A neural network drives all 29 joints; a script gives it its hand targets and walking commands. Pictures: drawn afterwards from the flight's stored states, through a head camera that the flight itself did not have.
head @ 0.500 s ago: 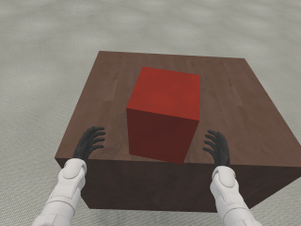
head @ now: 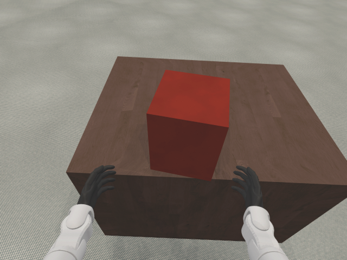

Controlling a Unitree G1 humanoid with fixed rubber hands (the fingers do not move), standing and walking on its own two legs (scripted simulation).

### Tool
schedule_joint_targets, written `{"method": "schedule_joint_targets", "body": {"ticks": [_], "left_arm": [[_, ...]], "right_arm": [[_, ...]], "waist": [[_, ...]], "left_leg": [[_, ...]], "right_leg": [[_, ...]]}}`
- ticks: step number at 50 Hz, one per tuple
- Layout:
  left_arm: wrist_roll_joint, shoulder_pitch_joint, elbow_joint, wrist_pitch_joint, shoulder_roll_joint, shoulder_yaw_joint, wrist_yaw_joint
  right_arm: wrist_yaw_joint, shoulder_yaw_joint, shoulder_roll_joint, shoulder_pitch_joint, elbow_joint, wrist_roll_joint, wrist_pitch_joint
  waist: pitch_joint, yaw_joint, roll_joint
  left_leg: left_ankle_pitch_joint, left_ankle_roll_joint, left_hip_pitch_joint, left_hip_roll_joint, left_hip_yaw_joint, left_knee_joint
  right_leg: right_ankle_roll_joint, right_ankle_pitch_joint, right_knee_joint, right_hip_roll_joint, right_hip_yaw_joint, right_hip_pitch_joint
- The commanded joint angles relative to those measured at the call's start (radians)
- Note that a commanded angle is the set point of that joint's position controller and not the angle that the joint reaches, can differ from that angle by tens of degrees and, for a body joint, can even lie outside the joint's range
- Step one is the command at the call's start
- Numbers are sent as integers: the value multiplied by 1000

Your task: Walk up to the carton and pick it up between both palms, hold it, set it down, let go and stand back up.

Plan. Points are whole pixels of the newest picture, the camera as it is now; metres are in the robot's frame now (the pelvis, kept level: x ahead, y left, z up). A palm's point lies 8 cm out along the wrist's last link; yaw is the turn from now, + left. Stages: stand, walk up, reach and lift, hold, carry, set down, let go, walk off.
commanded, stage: set down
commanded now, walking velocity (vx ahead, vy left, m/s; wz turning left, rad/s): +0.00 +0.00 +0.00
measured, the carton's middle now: (188, 126) +0.52 -0.06 +0.00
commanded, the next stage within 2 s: let go in 0.82 s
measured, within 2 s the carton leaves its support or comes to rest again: neither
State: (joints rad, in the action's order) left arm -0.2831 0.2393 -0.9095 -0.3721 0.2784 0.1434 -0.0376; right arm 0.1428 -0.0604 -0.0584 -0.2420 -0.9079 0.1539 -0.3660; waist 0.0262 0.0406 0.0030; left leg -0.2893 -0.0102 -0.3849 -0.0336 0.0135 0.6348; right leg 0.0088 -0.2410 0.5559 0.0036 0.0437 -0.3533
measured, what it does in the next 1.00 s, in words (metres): stands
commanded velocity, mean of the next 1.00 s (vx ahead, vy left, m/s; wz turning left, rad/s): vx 0.00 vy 0.00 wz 0.00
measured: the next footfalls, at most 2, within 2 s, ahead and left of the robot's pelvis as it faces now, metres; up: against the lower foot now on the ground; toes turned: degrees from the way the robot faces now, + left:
none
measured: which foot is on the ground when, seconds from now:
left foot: down 0.00-1.00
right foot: down 0.00-1.00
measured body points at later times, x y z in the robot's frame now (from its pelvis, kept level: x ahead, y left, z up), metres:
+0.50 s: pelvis +0.04 -0.02 +0.01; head +0.04 -0.01 +0.46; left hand +0.22 +0.20 -0.07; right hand +0.21 -0.23 -0.07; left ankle +0.03 +0.12 -0.73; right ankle +0.03 -0.13 -0.73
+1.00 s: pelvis +0.05 -0.01 +0.02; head +0.05 +0.00 +0.47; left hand +0.22 +0.21 -0.08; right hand +0.20 -0.24 -0.08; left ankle +0.03 +0.12 -0.73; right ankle +0.03 -0.13 -0.73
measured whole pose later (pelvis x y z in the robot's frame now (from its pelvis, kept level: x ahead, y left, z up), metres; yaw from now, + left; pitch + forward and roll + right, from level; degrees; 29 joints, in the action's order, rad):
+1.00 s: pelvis +0.05 -0.01 +0.02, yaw -3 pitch -5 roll -1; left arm 0.00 -0.21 -0.51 0.13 0.19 0.00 0.00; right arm -0.01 -0.05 -0.16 0.17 -0.78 -0.03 -0.23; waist -0.09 -0.02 0.00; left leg -0.27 -0.02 -0.04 -0.04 -0.04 0.41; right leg 0.00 -0.23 0.36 -0.01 0.00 -0.05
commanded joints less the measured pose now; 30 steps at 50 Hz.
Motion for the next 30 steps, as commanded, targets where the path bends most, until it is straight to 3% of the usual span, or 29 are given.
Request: {"method": "schedule_joint_targets", "body": {"ticks": [1, 3, 8, 9, 10, 11, 12, 15, 16, 17, 18, 19, 23, 30], "left_arm": [[-8, 240, 184, -44, 156, -55, -4], [-14, 257, 252, -48, 183, -62, -2], [21, 102, 285, 1, 153, -60, -13], [18, 135, 303, 6, 169, -66, -17], [27, 42, 292, 31, 155, -58, -21], [21, 122, 320, 43, 175, -72, -21], [31, 30, 327, 60, 169, -77, -20], [52, 1, 373, 115, 153, -88, -8], [69, -105, 371, 135, 138, -92, -9], [237, -227, 139, 258, 24, -152, 4], [201, -205, 398, 297, 45, -132, 2], [185, -216, 384, 329, 45, -127, 15], [185, -215, 526, 336, 115, -170, 27], [226, -313, 558, 365, 99, -182, 30]], "right_arm": [[-1, 6, -76, -230, 216, -6, -52], [3, -16, -77, -237, 278, -25, -58], [-3, 6, -84, -103, 233, -13, -56], [-1, -4, -81, -123, 251, -18, -54], [1, 4, -90, -56, 235, -27, -39], [0, -13, -91, -121, 260, -31, -36], [-4, 11, -86, -39, 260, -30, -27], [-26, -13, -134, -38, 295, -43, -13], [-31, -1, -127, 54, 275, -44, -3], [-77, 81, -160, 189, -11, -67, 84], [-69, 6, -145, 148, 218, -102, 91], [-76, 13, -135, 173, 237, -119, 103], [-82, 22, -127, 213, 332, -128, 89], [-100, 33, -136, 318, 350, -133, 74]], "waist": [[299, -5, 51], [327, 0, 57], [290, -3, 107], [281, 4, 103], [243, 7, 89], [237, 3, 88], [210, -8, 73], [237, -22, 73], [190, -21, 51], [-8, -56, 99], [45, -48, -15], [42, -28, -21], [77, -46, -16], [42, -62, 9]], "left_leg": [[109, -42, 102, 34, -5, -121], [107, -42, 94, 36, -13, -116], [229, -63, 150, 34, -6, -114], [201, -60, 142, 36, -12, -114], [211, -58, 154, 36, -9, -131], [189, -53, 133, 36, -14, -137], [205, -45, 147, 35, -17, -145], [269, -53, 166, 29, -17, -171], [289, -47, 191, 30, -21, -183], [275, -63, 327, 32, -35, -251], [192, -38, 322, 34, -53, -279], [191, -28, 317, 38, -65, -283], [280, -24, 271, 53, -96, -270], [284, -26, 298, 53, -105, -284]], "right_leg": [[-35, -5, -93, -25, -21, 111], [-30, -1, -87, -23, -26, 117], [-42, 107, -90, -31, -31, 174], [-38, 81, -95, -30, -34, 164], [-42, 104, -104, -30, -30, 185], [-35, 82, -104, -30, -31, 172], [-37, 101, -111, -27, -34, 204], [-35, 149, -121, -40, -26, 236], [-34, 183, -133, -38, -31, 272], [-66, 73, -203, -38, -20, 259], [-30, 25, -228, -37, -16, 248], [-22, 65, -232, -26, -31, 243], [0, 288, -212, -5, -58, 338], [1, 337, -224, 7, -61, 341]]}}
